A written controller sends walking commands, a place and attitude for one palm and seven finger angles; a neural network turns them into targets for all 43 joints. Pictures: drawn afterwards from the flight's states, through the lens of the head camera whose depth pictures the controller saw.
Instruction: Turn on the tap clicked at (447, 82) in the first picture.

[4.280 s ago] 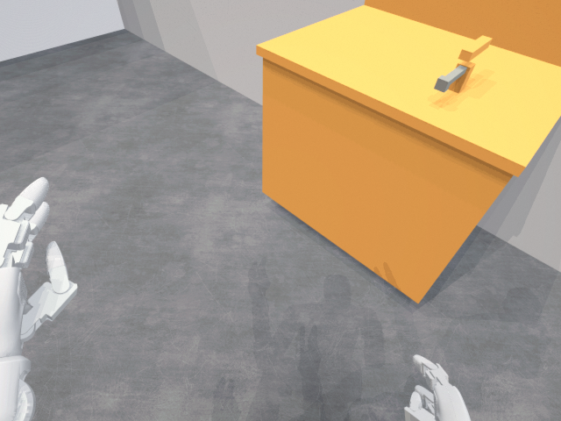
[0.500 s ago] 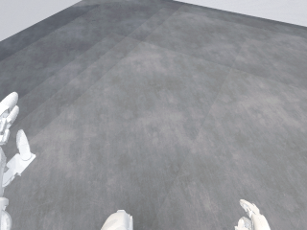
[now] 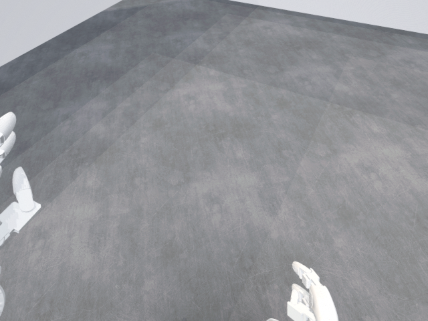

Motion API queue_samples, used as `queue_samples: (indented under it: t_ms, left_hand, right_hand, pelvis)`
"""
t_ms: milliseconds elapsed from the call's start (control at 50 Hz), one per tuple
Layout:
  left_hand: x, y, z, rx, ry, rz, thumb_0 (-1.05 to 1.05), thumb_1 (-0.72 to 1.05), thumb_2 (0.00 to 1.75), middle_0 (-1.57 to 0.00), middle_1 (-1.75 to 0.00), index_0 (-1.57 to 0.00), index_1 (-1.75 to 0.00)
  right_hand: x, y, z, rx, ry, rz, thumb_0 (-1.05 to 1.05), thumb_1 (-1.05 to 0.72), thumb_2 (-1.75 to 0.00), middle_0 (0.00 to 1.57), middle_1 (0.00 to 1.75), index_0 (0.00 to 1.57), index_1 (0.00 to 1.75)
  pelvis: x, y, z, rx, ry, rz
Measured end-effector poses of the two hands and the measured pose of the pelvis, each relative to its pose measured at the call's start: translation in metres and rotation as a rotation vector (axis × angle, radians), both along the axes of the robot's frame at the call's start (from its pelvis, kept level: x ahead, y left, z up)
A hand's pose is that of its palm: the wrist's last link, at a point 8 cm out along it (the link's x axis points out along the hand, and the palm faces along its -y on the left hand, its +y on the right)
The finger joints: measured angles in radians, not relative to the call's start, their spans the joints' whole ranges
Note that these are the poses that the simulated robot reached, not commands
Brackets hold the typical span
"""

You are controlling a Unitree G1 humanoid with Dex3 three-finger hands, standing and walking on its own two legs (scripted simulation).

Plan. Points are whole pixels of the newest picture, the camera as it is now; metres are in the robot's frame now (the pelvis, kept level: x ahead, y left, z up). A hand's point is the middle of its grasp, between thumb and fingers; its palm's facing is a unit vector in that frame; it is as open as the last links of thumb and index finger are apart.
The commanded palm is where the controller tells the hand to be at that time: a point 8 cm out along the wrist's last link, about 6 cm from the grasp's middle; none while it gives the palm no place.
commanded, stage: walk to a spot facing it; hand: left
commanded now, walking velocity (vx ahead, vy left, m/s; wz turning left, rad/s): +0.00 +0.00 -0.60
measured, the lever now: out of the picture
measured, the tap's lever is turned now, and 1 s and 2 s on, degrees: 0 0 0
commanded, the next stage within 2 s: none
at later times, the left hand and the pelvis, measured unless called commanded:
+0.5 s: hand (102, 157) +0.30 +0.20 +0.19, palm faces +0.20 -0.89 -0.42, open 7.4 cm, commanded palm +0.25 +0.24 +0.19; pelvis +0.02 +0.01 +0.01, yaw -16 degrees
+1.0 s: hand (187, 175) +0.28 +0.07 +0.19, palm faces -0.17 -0.83 -0.52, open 7.4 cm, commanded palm +0.25 +0.13 +0.19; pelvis -0.04 +0.00 +0.01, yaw -35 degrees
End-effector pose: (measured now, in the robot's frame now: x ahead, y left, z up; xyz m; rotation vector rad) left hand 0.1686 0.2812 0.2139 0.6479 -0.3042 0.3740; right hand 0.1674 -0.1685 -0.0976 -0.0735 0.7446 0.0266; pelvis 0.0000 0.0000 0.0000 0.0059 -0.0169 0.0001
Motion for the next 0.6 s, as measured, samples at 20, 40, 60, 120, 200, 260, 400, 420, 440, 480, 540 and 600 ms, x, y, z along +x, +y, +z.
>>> queue_samples:
  t_ms: [20,40,60,120,200,260,400,420,440,480,540,600]
  left_hand:
    - [0.008,-0.004,-0.004,-0.008,-0.003,0.003,0.01,0.89,0.9,-0.21,-0.3,-0.21,-0.3]
    - [0.016,-0.009,-0.008,-0.033,-0.002,0.002,0.01,0.89,0.9,-0.21,-0.3,-0.21,-0.3]
    - [0.024,-0.013,-0.013,-0.062,0.005,-0.004,0.01,0.89,0.9,-0.2,-0.3,-0.21,-0.3]
    - [0.045,-0.031,-0.021,-0.115,0.04,-0.06,0.01,0.89,0.9,-0.2,-0.3,-0.21,-0.3]
    - [0.061,-0.054,-0.014,-0.1,0.057,-0.188,0.01,0.89,0.9,-0.21,-0.3,-0.22,-0.3]
    - [0.068,-0.059,-0.001,-0.053,0.034,-0.258,0.01,0.89,0.9,-0.21,-0.3,-0.22,-0.3]
    - [0.085,-0.04,0.002,-0.051,-0.032,-0.286,0.01,0.89,0.9,-0.21,-0.3,-0.22,-0.3]
    - [0.088,-0.037,-0.002,-0.067,-0.035,-0.286,0.01,0.89,0.9,-0.21,-0.3,-0.22,-0.3]
    - [0.091,-0.035,-0.006,-0.083,-0.034,-0.285,0.01,0.89,0.9,-0.21,-0.3,-0.22,-0.3]
    - [0.097,-0.034,-0.012,-0.109,-0.021,-0.285,0.01,0.89,0.9,-0.21,-0.3,-0.22,-0.3]
    - [0.105,-0.047,-0.017,-0.149,0.007,-0.317,0.01,0.89,0.9,-0.2,-0.3,-0.21,-0.3]
    - [0.111,-0.071,-0.015,-0.154,0.022,-0.387,0.01,0.89,0.9,-0.2,-0.3,-0.21,-0.3]
  right_hand:
    - [0.005,-0.008,-0.006,-0.007,0.004,0.0,0.01,-0.9,-0.9,0.21,0.3,0.2,0.3]
    - [0.008,-0.017,-0.01,-0.017,0.013,-0.005,0.01,-0.9,-0.9,0.21,0.3,0.2,0.3]
    - [0.011,-0.027,-0.012,-0.029,0.021,-0.016,0.01,-0.9,-0.9,0.21,0.3,0.2,0.3]
    - [0.013,-0.058,-0.005,-0.077,0.032,-0.078,0.01,-0.9,-0.9,0.21,0.3,0.2,0.3]
    - [0.002,-0.096,0.015,-0.152,0.03,-0.177,0.01,-0.91,-0.9,0.21,0.29,0.2,0.29]
    - [-0.01,-0.116,0.028,-0.205,0.035,-0.239,0.01,-0.91,-0.9,0.2,0.29,0.2,0.29]
    - [-0.041,-0.123,0.038,-0.265,0.062,-0.336,0.01,-0.91,-0.9,0.2,0.29,0.19,0.29]
    - [-0.045,-0.119,0.038,-0.262,0.067,-0.351,0.01,-0.91,-0.9,0.2,0.29,0.19,0.29]
    - [-0.049,-0.114,0.038,-0.256,0.069,-0.364,0.01,-0.91,-0.9,0.2,0.29,0.19,0.29]
    - [-0.056,-0.102,0.037,-0.234,0.065,-0.38,0.01,-0.91,-0.9,0.2,0.29,0.19,0.29]
    - [-0.064,-0.082,0.033,-0.166,0.059,-0.39,0.01,-0.91,-0.9,0.2,0.29,0.19,0.29]
    - [-0.074,-0.066,0.027,-0.092,0.053,-0.394,0.01,-0.91,-0.9,0.2,0.29,0.19,0.29]
  pelvis:
    - [0.002,-0.003,-0.004,-0.003,-0.005,-0.006]
    - [0.003,-0.005,-0.005,-0.002,-0.007,-0.016]
    - [0.003,-0.006,-0.005,0.004,-0.009,-0.031]
    - [0.005,-0.009,-0.001,0.017,-0.005,-0.066]
    - [0.011,-0.011,0.006,0.028,0.016,-0.104]
    - [0.016,-0.01,0.009,0.035,0.034,-0.139]
    - [0.023,0.007,0.005,0.017,0.046,-0.215]
    - [0.023,0.009,0.005,0.024,0.038,-0.227]
    - [0.022,0.011,0.005,0.03,0.032,-0.245]
    - [0.022,0.014,0.006,0.022,0.022,-0.275]
    - [0.02,0.015,0.009,-0.004,0.011,-0.321]
    - [0.016,0.012,0.011,-0.022,0.007,-0.371]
